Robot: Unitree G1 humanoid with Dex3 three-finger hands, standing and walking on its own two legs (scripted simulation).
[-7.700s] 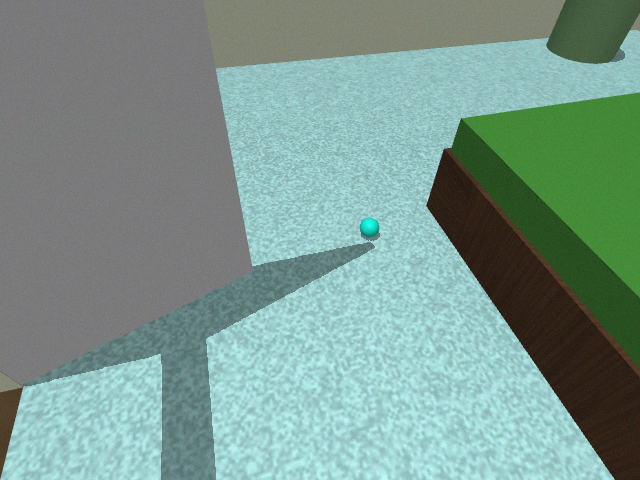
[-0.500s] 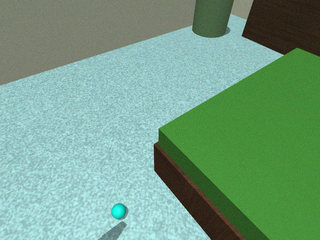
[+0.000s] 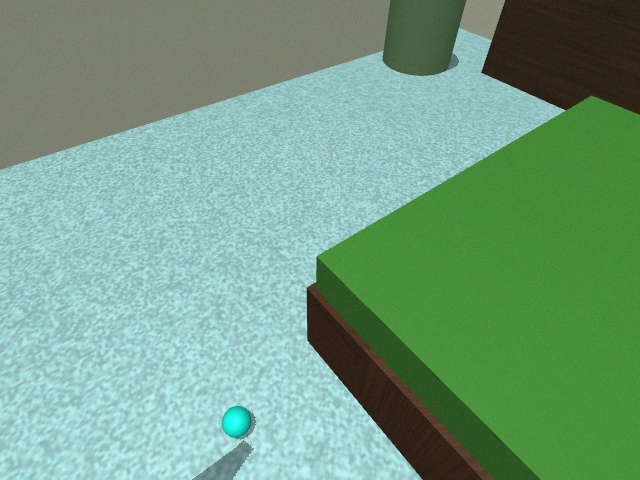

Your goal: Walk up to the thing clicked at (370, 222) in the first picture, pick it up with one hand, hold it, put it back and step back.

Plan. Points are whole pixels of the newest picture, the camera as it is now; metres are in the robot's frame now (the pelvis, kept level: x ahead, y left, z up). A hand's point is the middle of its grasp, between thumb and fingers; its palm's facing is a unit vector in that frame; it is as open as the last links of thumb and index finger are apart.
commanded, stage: stand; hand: left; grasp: from above
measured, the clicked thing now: (236, 421) +0.43 +0.24 -0.74
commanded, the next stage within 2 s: rise first in 0.06 s
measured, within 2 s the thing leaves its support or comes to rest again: neither
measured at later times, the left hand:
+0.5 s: hand out of the picture +0.15 +0.26 -0.17, palm faces -0.05 -0.92 -0.38, open 10.8 cm
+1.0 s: hand out of the picture +0.13 +0.27 -0.23, palm faces -0.16 -0.87 -0.48, open 14.1 cm
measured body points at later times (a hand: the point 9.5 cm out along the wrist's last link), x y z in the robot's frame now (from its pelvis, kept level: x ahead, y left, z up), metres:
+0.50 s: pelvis -0.01 +0.00 -0.03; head +0.05 +0.01 +0.42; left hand +0.15 +0.30 -0.15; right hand +0.08 -0.26 -0.15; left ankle +0.01 +0.14 -0.75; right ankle -0.03 -0.13 -0.75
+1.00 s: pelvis -0.01 +0.01 -0.09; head +0.09 +0.02 +0.34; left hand +0.14 +0.31 -0.20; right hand +0.16 -0.24 -0.19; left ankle +0.01 +0.14 -0.75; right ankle -0.03 -0.13 -0.75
